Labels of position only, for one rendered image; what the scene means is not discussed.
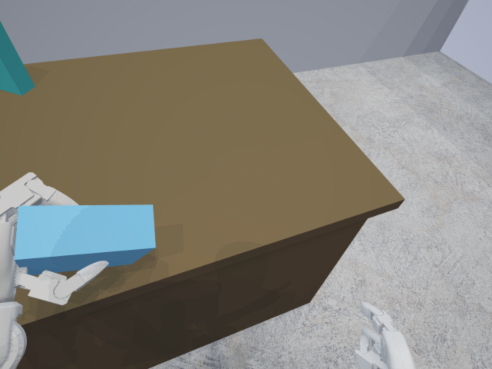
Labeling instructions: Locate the robot right hand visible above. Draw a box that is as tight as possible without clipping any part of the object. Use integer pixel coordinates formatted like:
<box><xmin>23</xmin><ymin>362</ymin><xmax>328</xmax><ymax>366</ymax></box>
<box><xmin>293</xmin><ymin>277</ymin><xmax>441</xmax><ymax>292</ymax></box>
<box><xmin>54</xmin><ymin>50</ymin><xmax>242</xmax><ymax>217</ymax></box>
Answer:
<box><xmin>355</xmin><ymin>301</ymin><xmax>416</xmax><ymax>369</ymax></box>

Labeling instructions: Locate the robot left hand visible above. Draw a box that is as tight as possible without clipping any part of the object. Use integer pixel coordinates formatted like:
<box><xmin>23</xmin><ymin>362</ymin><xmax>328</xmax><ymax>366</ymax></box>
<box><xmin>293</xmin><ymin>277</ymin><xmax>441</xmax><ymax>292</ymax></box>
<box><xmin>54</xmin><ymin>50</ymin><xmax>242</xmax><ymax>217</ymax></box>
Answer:
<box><xmin>0</xmin><ymin>172</ymin><xmax>109</xmax><ymax>305</ymax></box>

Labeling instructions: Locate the left robot forearm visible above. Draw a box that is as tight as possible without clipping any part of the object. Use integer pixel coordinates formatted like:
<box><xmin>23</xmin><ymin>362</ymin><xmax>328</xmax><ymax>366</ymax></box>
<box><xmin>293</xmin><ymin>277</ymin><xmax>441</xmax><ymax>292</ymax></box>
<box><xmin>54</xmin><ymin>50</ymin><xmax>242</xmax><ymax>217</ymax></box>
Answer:
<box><xmin>0</xmin><ymin>301</ymin><xmax>27</xmax><ymax>369</ymax></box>

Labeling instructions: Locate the table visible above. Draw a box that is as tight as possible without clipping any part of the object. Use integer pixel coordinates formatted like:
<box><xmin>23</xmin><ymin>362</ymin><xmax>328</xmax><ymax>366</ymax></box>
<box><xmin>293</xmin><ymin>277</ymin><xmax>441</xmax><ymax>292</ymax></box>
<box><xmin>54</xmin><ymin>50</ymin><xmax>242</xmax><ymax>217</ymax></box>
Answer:
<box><xmin>0</xmin><ymin>38</ymin><xmax>405</xmax><ymax>369</ymax></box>

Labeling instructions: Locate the sponge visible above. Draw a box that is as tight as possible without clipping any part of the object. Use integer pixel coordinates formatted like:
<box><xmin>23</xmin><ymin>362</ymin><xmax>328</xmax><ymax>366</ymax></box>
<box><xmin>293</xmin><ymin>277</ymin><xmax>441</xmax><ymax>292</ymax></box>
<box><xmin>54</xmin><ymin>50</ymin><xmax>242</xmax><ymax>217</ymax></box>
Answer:
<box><xmin>14</xmin><ymin>204</ymin><xmax>156</xmax><ymax>275</ymax></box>

